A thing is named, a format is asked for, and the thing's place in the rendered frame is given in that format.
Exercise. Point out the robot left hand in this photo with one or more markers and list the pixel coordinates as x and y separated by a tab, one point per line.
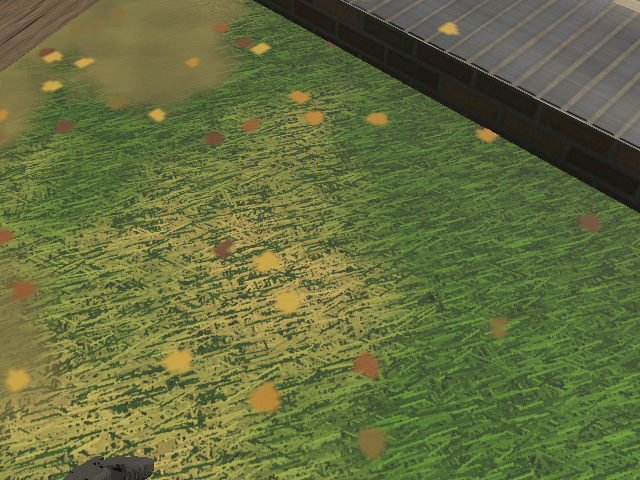
119	468

